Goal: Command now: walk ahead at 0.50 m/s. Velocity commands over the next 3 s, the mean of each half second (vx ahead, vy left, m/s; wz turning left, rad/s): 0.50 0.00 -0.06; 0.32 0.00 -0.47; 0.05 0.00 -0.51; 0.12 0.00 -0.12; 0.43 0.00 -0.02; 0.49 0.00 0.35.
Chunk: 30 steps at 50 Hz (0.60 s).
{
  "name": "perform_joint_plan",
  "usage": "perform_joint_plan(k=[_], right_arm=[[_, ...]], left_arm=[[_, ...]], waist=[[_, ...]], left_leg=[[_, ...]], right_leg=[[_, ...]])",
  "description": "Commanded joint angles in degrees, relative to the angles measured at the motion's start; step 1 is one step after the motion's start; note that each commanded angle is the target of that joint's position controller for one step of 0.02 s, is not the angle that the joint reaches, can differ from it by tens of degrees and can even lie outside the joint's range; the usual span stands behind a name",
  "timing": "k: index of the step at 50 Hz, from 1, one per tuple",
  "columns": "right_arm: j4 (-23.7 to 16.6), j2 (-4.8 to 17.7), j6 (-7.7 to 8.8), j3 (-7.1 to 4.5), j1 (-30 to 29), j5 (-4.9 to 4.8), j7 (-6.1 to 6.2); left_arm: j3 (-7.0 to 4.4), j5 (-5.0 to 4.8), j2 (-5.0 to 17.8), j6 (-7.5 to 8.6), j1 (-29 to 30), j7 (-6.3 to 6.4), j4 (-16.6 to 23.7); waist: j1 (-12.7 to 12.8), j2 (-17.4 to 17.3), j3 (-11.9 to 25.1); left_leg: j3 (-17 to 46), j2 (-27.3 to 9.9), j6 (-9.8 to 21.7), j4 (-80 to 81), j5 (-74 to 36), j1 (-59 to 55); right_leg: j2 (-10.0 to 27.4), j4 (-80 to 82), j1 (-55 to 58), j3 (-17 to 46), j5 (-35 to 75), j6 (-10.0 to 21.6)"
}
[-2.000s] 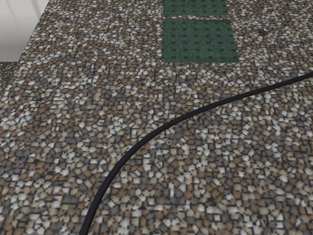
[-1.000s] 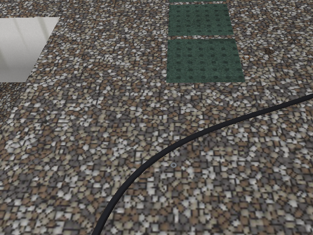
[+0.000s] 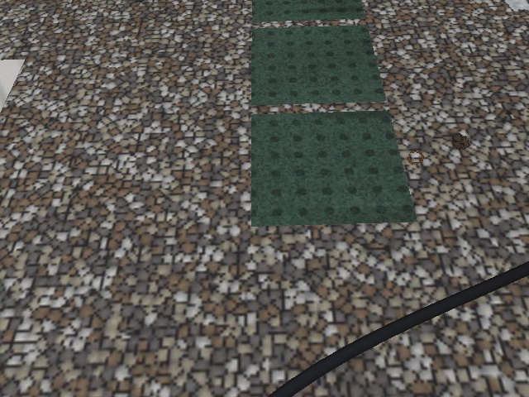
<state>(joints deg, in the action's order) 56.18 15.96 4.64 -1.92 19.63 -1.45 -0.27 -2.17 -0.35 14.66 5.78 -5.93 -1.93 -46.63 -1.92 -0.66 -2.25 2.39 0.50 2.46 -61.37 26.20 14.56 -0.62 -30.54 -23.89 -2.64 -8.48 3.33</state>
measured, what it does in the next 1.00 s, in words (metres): walks ahead, turning right: left foot, then right foot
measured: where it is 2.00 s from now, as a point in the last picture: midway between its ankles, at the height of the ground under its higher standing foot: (274, 353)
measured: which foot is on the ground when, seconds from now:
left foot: up 0.00-0.44, down 0.46-0.96, up 0.98-1.00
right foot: down 0.00-0.48, up 0.50-0.92, down 0.94-1.00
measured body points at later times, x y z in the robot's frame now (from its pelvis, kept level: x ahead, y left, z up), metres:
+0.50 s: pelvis +0.28 +0.04 -0.01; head +0.31 +0.05 +0.44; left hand +0.25 +0.31 -0.15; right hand +0.49 -0.20 -0.09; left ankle +0.39 +0.14 -0.73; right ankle +0.10 -0.09 -0.70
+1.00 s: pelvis +0.50 +0.01 -0.01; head +0.54 -0.02 +0.44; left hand +0.74 +0.22 -0.10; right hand +0.51 -0.30 -0.14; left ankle +0.40 +0.16 -0.67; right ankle +0.58 -0.10 -0.73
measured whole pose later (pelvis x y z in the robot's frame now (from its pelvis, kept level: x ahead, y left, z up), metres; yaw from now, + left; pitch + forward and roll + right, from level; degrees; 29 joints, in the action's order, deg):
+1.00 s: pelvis +0.50 +0.01 -0.01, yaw -18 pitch +2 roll +2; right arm 50.9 16.7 1.5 -3.7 8.2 0.1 1.6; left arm -4.7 0.5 16.3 1.4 -7.1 -1.9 -40.6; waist -0.6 0.1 -4.5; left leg -6.2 -1.8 -2.2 -56.8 31.8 15.0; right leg -1.5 -34.5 -28.9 -1.9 -7.4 5.4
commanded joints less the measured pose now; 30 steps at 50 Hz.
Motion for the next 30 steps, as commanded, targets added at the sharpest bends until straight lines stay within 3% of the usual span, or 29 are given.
perform_joint_plan(k=[1,2,4,7,13,16,19,21,22,23,24,25,26,27,28,30], right_arm=[[-4.9,7.2,2.10,-1.69,-3.7,0.01,0.36],[-4.7,6.2,1.43,-1.76,-2.7,0.29,0.32],[-4.4,3.8,0.15,-1.48,-1.6,0.52,0.38],[-6.5,3.7,-0.61,-1.55,-6.8,1.18,0.60],[-9.9,2.2,0.29,-0.87,-18.6,0.98,-0.31],[-11.7,2.4,0.66,-0.63,-23.1,0.56,-1.11],[-13.4,3.7,1.35,-0.93,-25.1,0.49,-2.03],[-12.6,5.7,1.82,-1.86,-20.5,0.52,-2.10],[-10.5,7.6,1.98,-3.02,-13.3,0.58,-1.76],[-7.8,10.9,2.03,-4.37,-2.7,1.21,-1.15],[-6.4,16.3,1.51,-5.87,4.9,2.10,-0.64],[-6.2,12.4,1.14,-4.67,5.5,1.61,-0.68],[-6.7,8.9,1.17,-3.54,1.4,1.22,-0.54],[-7.6,7.0,1.25,-2.97,-3.3,1.12,-0.42],[-7.7,5.0,1.51,-2.43,-7.1,1.33,-0.62],[-7.4,3.2,2.16,-2.06,-10.9,2.12,-0.83]], left_arm=[[-1.87,0.61,7.1,0.32,-7.0,0.16,0.8],[-1.51,1.06,6.0,0.50,-6.1,0.05,0.6],[-1.59,0.66,6.1,0.93,-6.8,-0.11,-0.2],[-2.14,0.51,8.1,0.90,-9.1,0.62,-1.7],[-2.24,-0.15,9.2,-0.02,-14.3,1.90,-4.5],[-2.40,-0.44,9.4,-0.75,-17.4,2.02,-6.4],[-2.76,-0.81,9.9,-1.74,-18.3,2.43,-7.5],[-3.14,-0.87,11.0,-2.29,-16.7,2.64,-7.1],[-2.95,-0.74,10.7,-2.55,-15.4,2.65,-6.7],[-2.09,-0.06,8.7,-2.53,-15.0,2.66,-5.6],[-0.26,0.18,2.3,-1.63,-20.9,2.24,-4.5],[-0.15,-0.69,2.6,-0.64,-21.6,2.20,-5.4],[-1.92,-2.43,8.5,-0.17,-17.2,2.16,-4.2],[-2.16,-2.78,8.9,-0.19,-13.6,2.40,-3.1],[-2.39,-2.12,8.3,-0.55,-12.0,2.75,-2.8],[-2.73,-1.64,5.6,-2.24,-14.4,2.88,-3.4]], waist=[[4.0,3.2,5.3],[2.3,4.1,5.0],[1.1,4.4,4.4],[1.5,3.3,1.5],[5.1,3.6,-1.3],[6.3,3.6,-2.6],[5.3,3.9,-2.7],[2.1,5.3,0.1],[-1.7,5.1,4.3],[-5.9,3.6,12.3],[-5.0,-7.9,21.6],[-5.3,-13.5,25.9],[-5.0,-9.4,16.8],[-3.4,-6.8,10.4],[-1.6,-4.5,5.8],[1.8,-6.6,2.9]], left_leg=[[2.0,-6.8,0.7,-7.1,-7.6,24.1],[2.3,-8.1,0.4,-5.4,-9.7,20.8],[1.7,-8.6,-0.4,-2.3,-11.3,18.9],[1.1,-9.2,-2.1,5.3,-17.5,23.7],[-1.8,-6.4,-2.6,25.2,-32.8,21.7],[-1.8,-5.5,-1.8,29.5,-31.8,23.0],[-0.8,-4.8,-0.1,32.7,-26.4,22.6],[-2.2,-2.6,1.0,34.2,-22.5,14.3],[-3.6,-1.1,2.2,35.6,-23.1,3.9],[0.1,-5.4,4.8,32.4,-24.6,-13.4],[22.2,-20.5,12.2,33.4,-17.4,-37.8],[37.0,-25.0,14.2,41.5,-10.8,-39.6],[30.1,-23.2,11.3,43.6,-6.4,-31.7],[22.4,-21.5,9.3,45.5,-7.2,-23.1],[16.7,-19.2,8.2,48.3,-10.0,-15.1],[8.2,-16.1,6.9,52.2,-15.0,-6.2]], right_leg=[[16.1,17.1,23.3,22.4,4.2,9.6],[14.7,18.7,20.0,19.4,6.6,9.3],[13.6,21.3,16.9,15.9,9.8,10.1],[13.3,23.7,16.3,12.3,12.4,10.6],[10.7,25.1,17.6,6.2,10.1,7.9],[12.8,23.5,23.0,6.4,10.7,8.0],[15.5,19.4,28.3,8.6,15.1,7.2],[15.3,14.1,28.7,9.5,24.8,6.2],[12.9,6.6,26.6,8.1,31.4,5.0],[9.6,-6.6,17.9,6.2,26.1,3.2],[0.7,-29.1,-5.9,1.7,3.8,-1.5],[-1.9,-39.7,-13.8,8.6,-25.2,-1.8],[1.6,-44.0,-18.2,10.8,-22.7,-1.0],[4.6,-43.0,-18.6,8.9,-17.6,-0.6],[6.6,-40.0,-16.5,8.3,-13.3,-0.7],[9.0,-36.6,-10.1,8.7,-8.4,-0.9]])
